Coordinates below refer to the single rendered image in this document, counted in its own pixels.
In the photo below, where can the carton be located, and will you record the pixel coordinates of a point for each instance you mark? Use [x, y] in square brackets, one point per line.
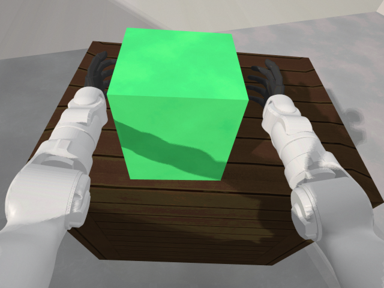
[177, 99]

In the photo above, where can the left robot upper arm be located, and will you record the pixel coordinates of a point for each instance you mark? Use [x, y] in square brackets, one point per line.
[46, 201]

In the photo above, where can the right robot upper arm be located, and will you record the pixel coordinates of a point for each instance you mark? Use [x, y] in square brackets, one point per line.
[336, 215]

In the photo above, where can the pedestal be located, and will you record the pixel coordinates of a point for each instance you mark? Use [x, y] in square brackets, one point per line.
[243, 219]

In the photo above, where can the right robot forearm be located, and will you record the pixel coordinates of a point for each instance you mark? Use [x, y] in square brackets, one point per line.
[304, 158]

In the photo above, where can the robot right hand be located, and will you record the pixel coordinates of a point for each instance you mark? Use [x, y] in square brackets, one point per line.
[273, 83]

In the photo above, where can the robot left hand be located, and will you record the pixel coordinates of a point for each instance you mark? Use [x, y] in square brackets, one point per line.
[96, 75]

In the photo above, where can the left robot forearm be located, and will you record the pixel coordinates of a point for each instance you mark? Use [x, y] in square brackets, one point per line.
[75, 136]

